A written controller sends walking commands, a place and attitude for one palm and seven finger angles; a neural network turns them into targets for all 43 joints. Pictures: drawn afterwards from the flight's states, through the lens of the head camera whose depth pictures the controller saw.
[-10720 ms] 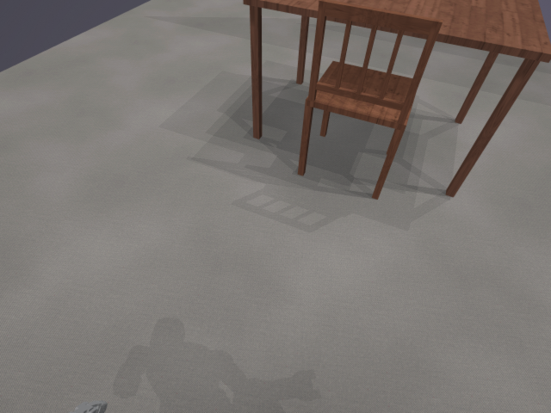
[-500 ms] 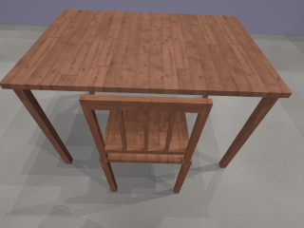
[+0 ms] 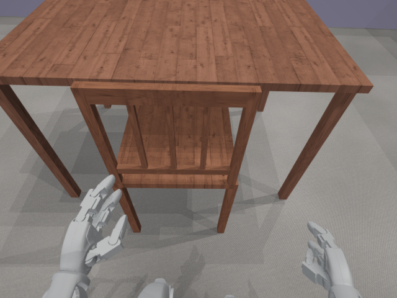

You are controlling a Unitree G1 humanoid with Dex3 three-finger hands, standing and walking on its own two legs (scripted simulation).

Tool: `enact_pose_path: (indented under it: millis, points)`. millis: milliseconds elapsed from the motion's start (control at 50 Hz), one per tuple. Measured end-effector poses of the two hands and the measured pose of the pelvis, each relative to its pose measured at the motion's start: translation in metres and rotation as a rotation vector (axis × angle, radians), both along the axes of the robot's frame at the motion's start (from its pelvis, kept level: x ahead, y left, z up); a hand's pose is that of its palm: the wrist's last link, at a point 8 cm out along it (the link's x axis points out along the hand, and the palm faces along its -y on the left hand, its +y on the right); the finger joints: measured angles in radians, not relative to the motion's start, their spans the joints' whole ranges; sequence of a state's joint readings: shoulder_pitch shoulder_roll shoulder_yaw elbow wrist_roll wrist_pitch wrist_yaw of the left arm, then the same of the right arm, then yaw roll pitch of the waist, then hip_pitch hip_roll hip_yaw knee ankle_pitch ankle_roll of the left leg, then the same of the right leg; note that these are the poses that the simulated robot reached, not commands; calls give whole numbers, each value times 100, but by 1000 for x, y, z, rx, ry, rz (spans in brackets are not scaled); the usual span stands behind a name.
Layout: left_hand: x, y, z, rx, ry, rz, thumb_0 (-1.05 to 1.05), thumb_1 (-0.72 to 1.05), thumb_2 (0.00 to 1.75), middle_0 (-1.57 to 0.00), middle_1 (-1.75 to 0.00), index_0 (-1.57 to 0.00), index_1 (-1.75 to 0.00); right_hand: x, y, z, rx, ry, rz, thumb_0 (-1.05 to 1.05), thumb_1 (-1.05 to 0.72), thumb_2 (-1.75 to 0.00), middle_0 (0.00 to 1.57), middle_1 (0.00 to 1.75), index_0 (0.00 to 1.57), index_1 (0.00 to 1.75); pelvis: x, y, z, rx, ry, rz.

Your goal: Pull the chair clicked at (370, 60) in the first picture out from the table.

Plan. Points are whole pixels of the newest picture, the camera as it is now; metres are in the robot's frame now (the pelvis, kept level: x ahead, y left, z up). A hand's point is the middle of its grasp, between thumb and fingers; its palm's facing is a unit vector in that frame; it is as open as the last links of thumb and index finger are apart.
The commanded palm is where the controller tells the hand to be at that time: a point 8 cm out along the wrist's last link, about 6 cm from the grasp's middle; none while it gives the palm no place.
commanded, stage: raise the hand toward the chair's back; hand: left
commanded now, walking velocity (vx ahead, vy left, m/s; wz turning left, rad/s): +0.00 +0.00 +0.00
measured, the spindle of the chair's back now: (171, 139) +0.52 +0.10 -0.03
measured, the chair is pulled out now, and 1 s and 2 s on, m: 0.00 0.00 0.00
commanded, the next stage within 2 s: aim the fingers beside a spindle in 1.74 s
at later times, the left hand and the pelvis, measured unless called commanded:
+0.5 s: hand (97, 241) +0.22 +0.20 +0.03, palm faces +0.07 -1.00 -0.04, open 13.1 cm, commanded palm +0.19 +0.26 +0.03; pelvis +0.00 -0.01 -0.01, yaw +0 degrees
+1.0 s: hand (71, 238) +0.22 +0.24 +0.03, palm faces +0.08 -1.00 -0.03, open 16.7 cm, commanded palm +0.20 +0.30 +0.04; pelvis -0.01 +0.04 +0.00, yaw +1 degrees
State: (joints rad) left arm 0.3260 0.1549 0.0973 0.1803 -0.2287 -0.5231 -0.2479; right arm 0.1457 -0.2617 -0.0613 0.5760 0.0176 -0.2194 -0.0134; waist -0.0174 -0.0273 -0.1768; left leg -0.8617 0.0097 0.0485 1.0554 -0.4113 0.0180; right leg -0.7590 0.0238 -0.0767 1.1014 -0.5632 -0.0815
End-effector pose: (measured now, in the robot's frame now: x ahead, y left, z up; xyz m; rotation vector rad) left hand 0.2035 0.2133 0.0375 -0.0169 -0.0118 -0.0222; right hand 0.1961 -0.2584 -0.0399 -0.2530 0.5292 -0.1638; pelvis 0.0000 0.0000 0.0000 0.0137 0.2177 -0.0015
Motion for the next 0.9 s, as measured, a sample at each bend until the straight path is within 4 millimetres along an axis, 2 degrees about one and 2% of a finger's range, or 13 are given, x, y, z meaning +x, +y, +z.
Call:
enact_pose_path:
  millis: [40,80,140,180,260,360,480,580,720,900]
  points:
    - [-17,0,-22,-13,83,28,2,64,78,-17,-26,-17,-26,13,-1,0,-3,-29,11,2,-91,-90,20,30,20,30,-2,-6,-9,1,4,3]
    - [-36,7,-35,-7,149,100,2,59,76,-17,-25,-17,-25,23,1,-2,-2,-44,22,2,-91,-90,19,30,20,30,-3,-12,-15,-2,6,10]
    - [-58,21,-32,42,136,206,2,52,73,-17,-24,-17,-24,28,8,-12,3,-31,49,1,-91,-90,19,30,20,30,-3,-18,-21,-15,16,24]
    - [-62,28,-22,75,74,229,2,47,71,-16,-23,-16,-23,26,14,-24,11,-2,70,1,-91,-90,19,30,20,30,-5,-22,-24,-27,24,35]
    - [-47,30,-10,100,-6,144,2,37,67,-14,-22,-14,-22,10,24,-53,42,85,91,1,-91,-90,20,30,20,30,-8,-24,-28,-42,41,47]
    - [-18,29,-18,55,93,46,1,25,62,-13,-20,-13,-20,-25,25,-72,84,200,24,2,-90,-90,20,30,21,30,-8,-21,-24,-39,45,39]
    - [-7,35,-8,48,117,92,1,12,56,-12,-18,-12,-18,-60,14,-67,78,271,-86,2,-90,-90,20,30,21,30,-3,-9,-10,-26,44,15]
    - [-8,41,-6,61,86,93,1,0,51,-11,-16,-11,-16,-70,7,-60,30,280,-115,2,-90,-90,20,30,21,30,-2,3,-7,-31,53,8]
    - [-7,53,-11,47,69,87,0,-16,44,-9,-13,-9,-13,-53,17,-46,-16,226,-86,2,-91,-90,20,30,20,30,-4,20,-9,-51,53,11]
    - [-6,71,-1,48,43,95,0,-37,35,-7,-10,-7,-10,-19,62,-28,11,140,21,2,-91,-90,20,30,21,30,-5,36,-5,-74,36,26]
